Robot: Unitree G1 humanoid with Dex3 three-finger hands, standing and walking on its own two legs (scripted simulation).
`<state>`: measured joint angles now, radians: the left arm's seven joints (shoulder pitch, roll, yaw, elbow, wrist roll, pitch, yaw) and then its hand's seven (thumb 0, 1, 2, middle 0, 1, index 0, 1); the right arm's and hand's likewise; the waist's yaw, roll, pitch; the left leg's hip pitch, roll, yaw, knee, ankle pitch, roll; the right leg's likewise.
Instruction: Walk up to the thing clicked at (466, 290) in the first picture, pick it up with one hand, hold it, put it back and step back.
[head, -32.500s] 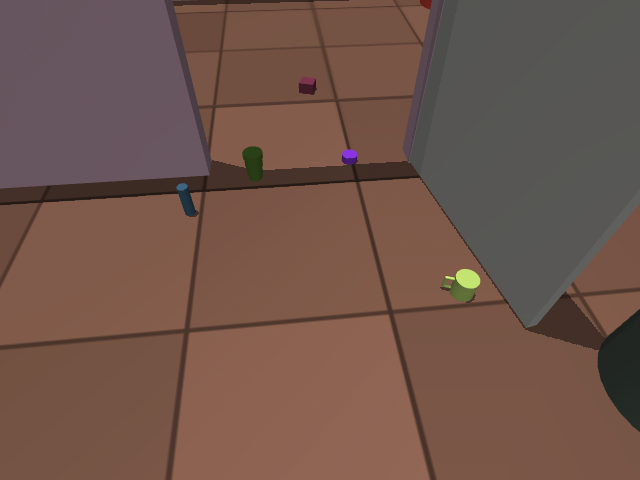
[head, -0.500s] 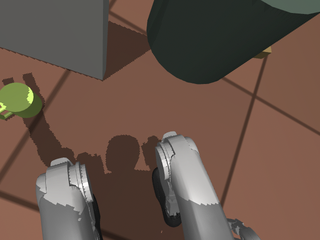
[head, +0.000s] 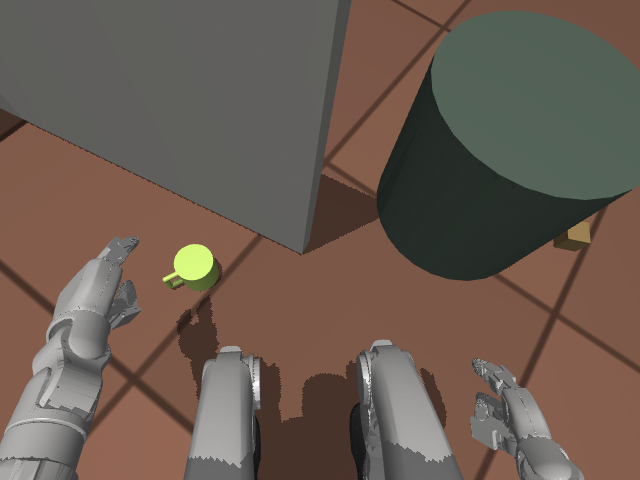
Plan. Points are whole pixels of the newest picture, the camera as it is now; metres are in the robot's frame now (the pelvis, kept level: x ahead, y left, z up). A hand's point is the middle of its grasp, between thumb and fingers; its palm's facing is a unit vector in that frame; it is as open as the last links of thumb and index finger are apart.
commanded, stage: home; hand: left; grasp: from above
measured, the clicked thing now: (190, 271) +0.52 +0.25 -0.48
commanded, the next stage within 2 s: none
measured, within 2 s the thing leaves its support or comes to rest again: neither
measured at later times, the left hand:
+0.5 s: hand (90, 365) +0.25 +0.19 +0.10, palm faces +0.10 -0.97 -0.24, open 7.4 cm
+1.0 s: hand (46, 412) +0.22 +0.19 +0.14, palm faces +0.12 -0.97 -0.21, open 7.4 cm
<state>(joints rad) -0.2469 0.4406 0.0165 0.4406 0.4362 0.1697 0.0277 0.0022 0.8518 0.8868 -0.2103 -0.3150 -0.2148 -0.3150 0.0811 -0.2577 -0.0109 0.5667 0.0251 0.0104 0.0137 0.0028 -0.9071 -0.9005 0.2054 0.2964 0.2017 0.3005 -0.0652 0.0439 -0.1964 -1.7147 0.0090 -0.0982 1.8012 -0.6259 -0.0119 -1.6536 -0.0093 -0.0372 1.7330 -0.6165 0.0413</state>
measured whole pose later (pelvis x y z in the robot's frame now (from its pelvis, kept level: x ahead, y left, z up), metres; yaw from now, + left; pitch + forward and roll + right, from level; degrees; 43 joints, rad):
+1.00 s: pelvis +0.07 +0.00 +0.19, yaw +4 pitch +10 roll -3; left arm 0.50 0.22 0.03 -0.12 -0.04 0.46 0.02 0.01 0.91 0.89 -0.20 -0.30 -0.20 -0.30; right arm 0.26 -0.21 0.03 0.52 0.01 -0.24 -0.17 0.01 -0.90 -0.90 0.21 0.30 0.21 0.30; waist -0.03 0.05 -0.15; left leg -0.69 0.03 -0.07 1.00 -0.48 -0.02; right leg -0.63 -0.01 -0.05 0.93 -0.47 0.02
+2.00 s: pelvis +0.08 -0.01 +0.19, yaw +3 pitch +10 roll -3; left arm 0.50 0.22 0.03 -0.13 -0.05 0.46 0.02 0.01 0.91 0.89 -0.20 -0.30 -0.20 -0.30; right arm 0.28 -0.21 0.03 0.54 0.01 -0.24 -0.18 0.01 -0.90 -0.90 0.21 0.30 0.20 0.30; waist -0.04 0.05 -0.15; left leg -0.70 0.03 -0.07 1.01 -0.49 -0.02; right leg -0.65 -0.01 -0.04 0.95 -0.48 0.02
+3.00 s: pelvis +0.07 -0.01 +0.22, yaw +4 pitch +1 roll +0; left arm 0.21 0.29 0.04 0.64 0.05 0.08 0.03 0.01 0.91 0.89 -0.20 -0.30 -0.21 -0.30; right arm 0.18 -0.29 -0.04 0.84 -0.06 -0.05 -0.01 0.01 -0.90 -0.90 0.21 0.30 0.21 0.30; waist 0.03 0.00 0.03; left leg -0.43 0.00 -0.03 0.80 -0.40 -0.01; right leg -0.41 -0.05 -0.01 0.80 -0.41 0.03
